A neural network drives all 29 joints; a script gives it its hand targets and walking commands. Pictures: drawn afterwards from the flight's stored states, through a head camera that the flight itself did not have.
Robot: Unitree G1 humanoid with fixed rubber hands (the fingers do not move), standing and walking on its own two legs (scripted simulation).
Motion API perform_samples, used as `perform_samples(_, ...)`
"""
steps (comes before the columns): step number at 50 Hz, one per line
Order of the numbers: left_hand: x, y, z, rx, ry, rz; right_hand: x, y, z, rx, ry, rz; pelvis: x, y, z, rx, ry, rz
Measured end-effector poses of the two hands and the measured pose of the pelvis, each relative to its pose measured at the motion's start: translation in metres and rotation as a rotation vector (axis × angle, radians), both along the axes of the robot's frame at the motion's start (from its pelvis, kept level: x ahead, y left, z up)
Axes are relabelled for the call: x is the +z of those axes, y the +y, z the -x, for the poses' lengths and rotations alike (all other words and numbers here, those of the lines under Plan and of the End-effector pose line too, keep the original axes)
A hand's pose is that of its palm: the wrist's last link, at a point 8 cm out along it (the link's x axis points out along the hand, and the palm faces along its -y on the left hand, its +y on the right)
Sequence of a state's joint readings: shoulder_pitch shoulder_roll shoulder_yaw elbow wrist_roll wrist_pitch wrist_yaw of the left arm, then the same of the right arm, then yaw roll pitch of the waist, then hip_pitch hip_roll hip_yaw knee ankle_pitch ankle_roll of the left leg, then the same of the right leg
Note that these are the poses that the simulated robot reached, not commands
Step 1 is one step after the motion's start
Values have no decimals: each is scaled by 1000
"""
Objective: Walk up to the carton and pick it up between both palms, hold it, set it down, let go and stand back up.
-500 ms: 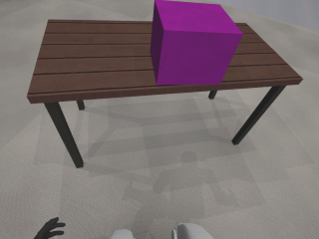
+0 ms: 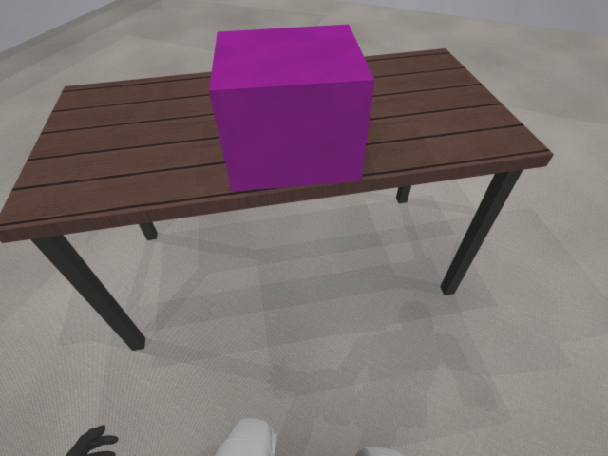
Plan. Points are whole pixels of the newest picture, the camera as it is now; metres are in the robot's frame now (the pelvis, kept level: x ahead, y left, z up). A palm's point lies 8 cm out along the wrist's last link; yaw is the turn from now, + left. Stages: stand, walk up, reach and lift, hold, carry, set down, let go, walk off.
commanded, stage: walk up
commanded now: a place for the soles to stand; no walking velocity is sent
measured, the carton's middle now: (290, 107) +0.77 +0.06 +0.04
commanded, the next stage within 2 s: none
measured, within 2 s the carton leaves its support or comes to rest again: neither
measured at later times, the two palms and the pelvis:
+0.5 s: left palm (135, 443) +0.15 +0.27 -0.11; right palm out of the picture +0.16 -0.39 -0.08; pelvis +0.09 -0.06 -0.02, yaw +7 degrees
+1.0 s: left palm out of the picture +0.09 +0.26 -0.06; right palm (593, 414) +0.19 -0.39 -0.12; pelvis +0.07 -0.09 -0.01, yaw +9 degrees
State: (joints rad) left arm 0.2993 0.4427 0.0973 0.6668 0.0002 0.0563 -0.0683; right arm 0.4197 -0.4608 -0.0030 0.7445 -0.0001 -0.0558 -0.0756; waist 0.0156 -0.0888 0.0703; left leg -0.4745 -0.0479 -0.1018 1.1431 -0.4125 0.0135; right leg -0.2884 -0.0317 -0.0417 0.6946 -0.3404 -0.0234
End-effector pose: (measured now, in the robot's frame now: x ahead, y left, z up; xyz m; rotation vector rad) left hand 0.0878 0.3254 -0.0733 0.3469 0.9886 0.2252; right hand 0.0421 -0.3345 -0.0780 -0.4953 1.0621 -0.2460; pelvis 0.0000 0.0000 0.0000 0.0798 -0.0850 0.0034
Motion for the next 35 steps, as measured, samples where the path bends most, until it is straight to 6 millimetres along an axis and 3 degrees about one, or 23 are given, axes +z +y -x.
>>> perform_samples(5,13,-27,-19,-15,-3,-1,15,-27,-5,-15,36,7,14,-26,-16,-8,16,7)
perform_samples(10,7,-44,-30,11,6,10,15,-49,-14,-9,114,24,14,-44,-36,22,32,20)
perform_samples(20,-21,-57,-37,111,28,33,14,-62,-102,93,75,63,-1,-61,-77,108,45,61)
perform_samples(23,-32,-55,-51,114,16,26,6,-61,-115,98,46,68,-12,-60,-87,105,30,75)
perform_samples(27,-32,-62,-67,114,-20,20,-6,-58,-113,79,49,39,-16,-65,-88,111,16,43)
perform_samples(35,-20,-84,-60,93,-15,-37,-24,-73,-139,90,-15,-40,-19,-93,-76,81,18,59)
